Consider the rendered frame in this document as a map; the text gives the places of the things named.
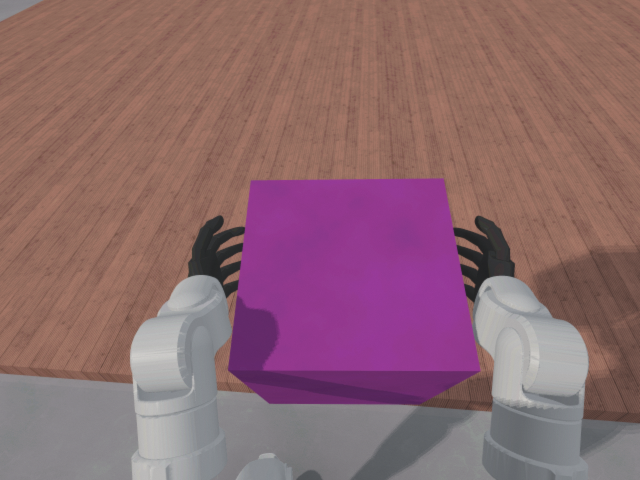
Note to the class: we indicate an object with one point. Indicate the robot right hand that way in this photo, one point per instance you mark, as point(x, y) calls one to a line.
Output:
point(495, 261)

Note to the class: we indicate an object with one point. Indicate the left robot thigh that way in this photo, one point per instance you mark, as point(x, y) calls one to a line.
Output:
point(266, 469)

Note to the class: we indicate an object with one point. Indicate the left robot shin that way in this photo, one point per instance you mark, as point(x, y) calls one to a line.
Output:
point(268, 455)

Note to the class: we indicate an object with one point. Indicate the right robot forearm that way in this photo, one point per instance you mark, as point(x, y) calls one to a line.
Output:
point(540, 367)

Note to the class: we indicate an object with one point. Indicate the carton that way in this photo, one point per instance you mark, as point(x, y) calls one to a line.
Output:
point(351, 292)

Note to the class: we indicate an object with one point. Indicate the left robot forearm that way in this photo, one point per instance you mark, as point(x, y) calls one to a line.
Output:
point(174, 382)

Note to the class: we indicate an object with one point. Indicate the robot left hand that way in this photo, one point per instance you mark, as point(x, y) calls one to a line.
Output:
point(206, 260)

